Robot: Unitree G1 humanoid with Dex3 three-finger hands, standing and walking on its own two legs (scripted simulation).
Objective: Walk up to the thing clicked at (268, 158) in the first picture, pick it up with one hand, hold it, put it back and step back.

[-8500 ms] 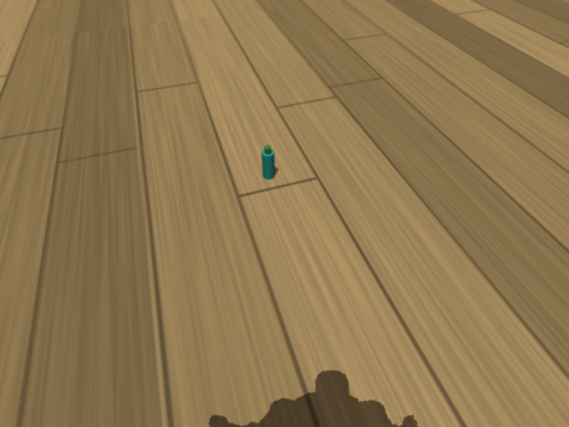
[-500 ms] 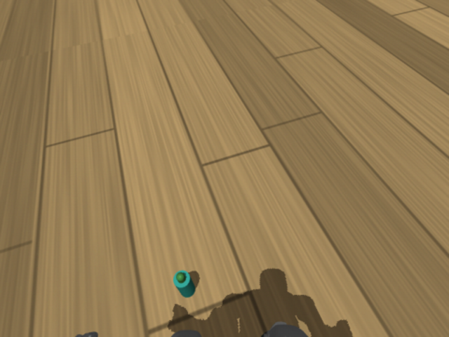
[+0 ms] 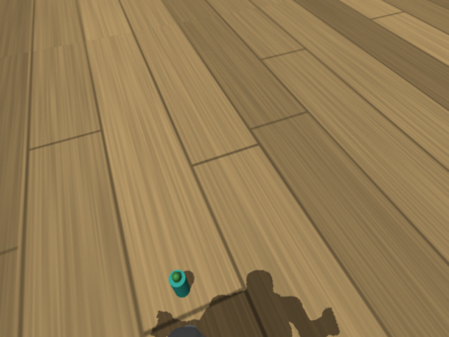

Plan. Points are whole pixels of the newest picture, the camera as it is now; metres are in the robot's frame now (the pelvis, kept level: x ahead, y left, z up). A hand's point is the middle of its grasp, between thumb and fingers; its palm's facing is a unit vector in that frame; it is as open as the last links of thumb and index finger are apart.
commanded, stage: walk up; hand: left
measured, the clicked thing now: (179, 282) +0.39 +0.21 -0.65
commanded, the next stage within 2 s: none
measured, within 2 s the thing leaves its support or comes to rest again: neither
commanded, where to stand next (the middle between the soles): +0.05 +0.01 m, yaw +1 degrees
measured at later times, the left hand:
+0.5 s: hand out of the picture +0.11 +0.27 -0.13, palm faces -0.01 -0.94 -0.35, open 7.4 cm
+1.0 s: hand out of the picture +0.12 +0.27 -0.13, palm faces -0.01 -0.93 -0.37, open 7.3 cm
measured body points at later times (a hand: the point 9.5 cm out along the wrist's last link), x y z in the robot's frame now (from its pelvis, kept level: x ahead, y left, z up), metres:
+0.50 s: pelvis +0.02 +0.01 +0.02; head +0.03 +0.01 +0.47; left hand +0.11 +0.31 -0.10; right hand +0.11 -0.30 -0.10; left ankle +0.04 +0.13 -0.71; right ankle +0.00 -0.11 -0.71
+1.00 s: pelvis +0.00 +0.00 +0.02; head +0.05 +0.01 +0.47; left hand +0.12 +0.31 -0.11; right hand +0.10 -0.31 -0.10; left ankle +0.04 +0.13 -0.71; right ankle +0.00 -0.11 -0.71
